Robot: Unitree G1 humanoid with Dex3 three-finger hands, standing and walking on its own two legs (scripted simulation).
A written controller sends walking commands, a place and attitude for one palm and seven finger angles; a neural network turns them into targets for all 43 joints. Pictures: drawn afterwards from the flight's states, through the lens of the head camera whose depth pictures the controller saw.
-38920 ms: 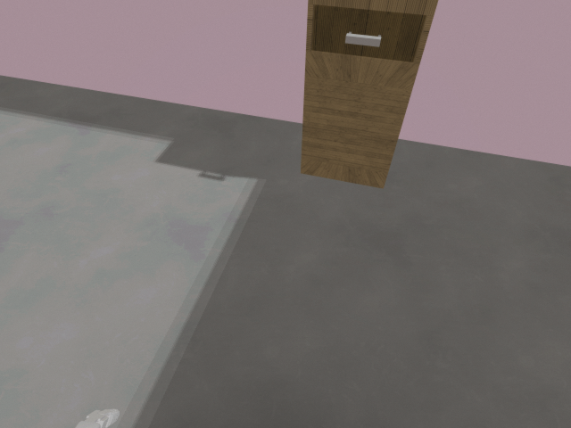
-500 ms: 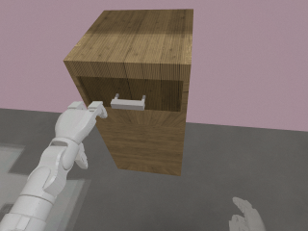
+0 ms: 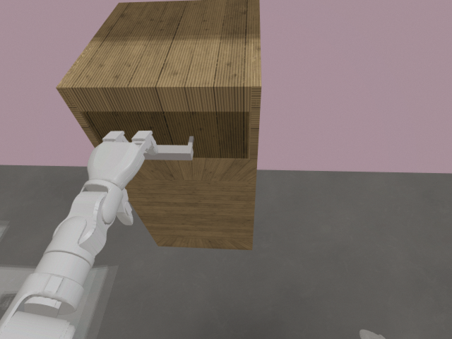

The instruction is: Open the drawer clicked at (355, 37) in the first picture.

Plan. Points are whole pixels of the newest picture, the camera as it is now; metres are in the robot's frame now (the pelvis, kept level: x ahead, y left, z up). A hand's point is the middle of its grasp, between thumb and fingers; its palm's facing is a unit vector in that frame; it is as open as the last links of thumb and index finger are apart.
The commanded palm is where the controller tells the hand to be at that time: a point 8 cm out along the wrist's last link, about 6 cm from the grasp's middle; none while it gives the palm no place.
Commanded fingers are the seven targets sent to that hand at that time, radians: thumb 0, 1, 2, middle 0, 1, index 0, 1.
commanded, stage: move the hooked fingers above the handle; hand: left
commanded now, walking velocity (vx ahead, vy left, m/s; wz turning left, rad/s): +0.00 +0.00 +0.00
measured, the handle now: (168, 146) +0.54 +0.19 -0.02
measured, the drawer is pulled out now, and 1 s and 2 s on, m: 0.00 0.00 0.00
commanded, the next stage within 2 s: lower the fingers behind the handle in 1.52 s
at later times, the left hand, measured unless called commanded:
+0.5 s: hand (145, 157) +0.44 +0.20 +0.05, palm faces -0.03 -0.02 -1.00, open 13.9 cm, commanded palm +0.43 +0.21 +0.11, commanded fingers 0.00 -0.50 0.30 -0.30 -1.20 -0.30 -1.20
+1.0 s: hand (160, 144) +0.49 +0.18 +0.04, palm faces -0.05 -0.03 -1.00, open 13.8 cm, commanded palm +0.47 +0.20 +0.10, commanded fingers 0.00 -0.50 0.30 -0.30 -1.20 -0.30 -1.20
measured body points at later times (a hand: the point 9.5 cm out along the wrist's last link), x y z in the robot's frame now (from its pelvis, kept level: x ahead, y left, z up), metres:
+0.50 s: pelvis +0.01 +0.00 -0.01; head +0.07 -0.02 +0.44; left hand +0.44 +0.20 +0.10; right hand +0.09 -0.26 -0.14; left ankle -0.01 +0.11 -0.73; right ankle -0.01 -0.11 -0.73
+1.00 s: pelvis +0.01 +0.00 -0.01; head +0.09 -0.01 +0.43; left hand +0.49 +0.18 +0.09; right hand +0.01 -0.27 -0.15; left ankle -0.01 +0.11 -0.73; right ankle -0.01 -0.11 -0.73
